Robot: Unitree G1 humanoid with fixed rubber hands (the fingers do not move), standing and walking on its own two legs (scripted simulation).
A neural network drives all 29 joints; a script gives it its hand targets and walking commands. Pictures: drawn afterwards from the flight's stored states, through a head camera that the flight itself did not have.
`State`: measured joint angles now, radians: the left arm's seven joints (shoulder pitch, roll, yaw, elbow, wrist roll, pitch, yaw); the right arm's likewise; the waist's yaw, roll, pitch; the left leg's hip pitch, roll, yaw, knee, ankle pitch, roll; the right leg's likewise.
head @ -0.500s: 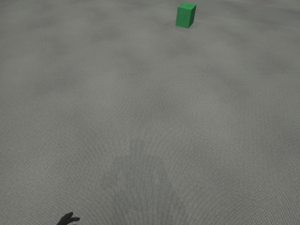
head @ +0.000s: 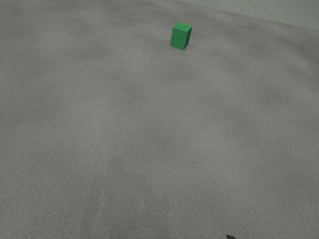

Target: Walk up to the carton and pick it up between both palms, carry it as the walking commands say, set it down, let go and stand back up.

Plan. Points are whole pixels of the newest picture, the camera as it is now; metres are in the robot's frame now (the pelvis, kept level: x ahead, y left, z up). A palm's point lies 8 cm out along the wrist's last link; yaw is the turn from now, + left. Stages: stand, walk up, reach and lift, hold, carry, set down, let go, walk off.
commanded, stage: walk up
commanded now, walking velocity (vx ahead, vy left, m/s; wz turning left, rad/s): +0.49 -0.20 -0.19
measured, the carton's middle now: (181, 36) +2.65 -0.34 -0.64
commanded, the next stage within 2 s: none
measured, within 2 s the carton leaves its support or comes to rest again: neither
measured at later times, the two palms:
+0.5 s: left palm (118, 167) +0.37 +0.13 -0.13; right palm out of the picture +0.03 -0.22 -0.11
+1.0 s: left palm (100, 176) +0.35 +0.19 -0.15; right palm (228, 119) +0.62 -0.30 -0.10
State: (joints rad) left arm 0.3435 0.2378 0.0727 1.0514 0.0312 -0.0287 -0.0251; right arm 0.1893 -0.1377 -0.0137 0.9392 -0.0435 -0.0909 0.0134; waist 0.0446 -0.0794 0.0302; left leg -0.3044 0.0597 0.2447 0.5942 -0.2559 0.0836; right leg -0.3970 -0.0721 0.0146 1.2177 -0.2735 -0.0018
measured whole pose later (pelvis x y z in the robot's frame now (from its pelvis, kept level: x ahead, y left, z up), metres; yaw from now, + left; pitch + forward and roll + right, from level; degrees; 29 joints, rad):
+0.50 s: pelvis +0.20 -0.04 +0.00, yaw -3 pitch +1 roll -1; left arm 0.03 0.15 0.03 0.96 0.02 0.00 -0.07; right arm 0.55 -0.10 -0.03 1.14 -0.02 -0.06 -0.01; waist -0.14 -0.03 0.04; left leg 0.06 0.11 0.28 0.36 -0.42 -0.06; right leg -0.44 -0.06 -0.11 0.54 -0.19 0.00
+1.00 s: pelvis +0.46 -0.05 -0.01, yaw -3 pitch -1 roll -2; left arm 0.48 0.22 0.06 1.15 0.01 -0.05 -0.01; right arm 0.04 -0.24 -0.06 0.94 -0.02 -0.06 0.03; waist 0.09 -0.01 0.03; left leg -0.47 0.11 0.12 0.65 -0.11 0.02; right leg -0.03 -0.05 -0.11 0.64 -0.51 0.03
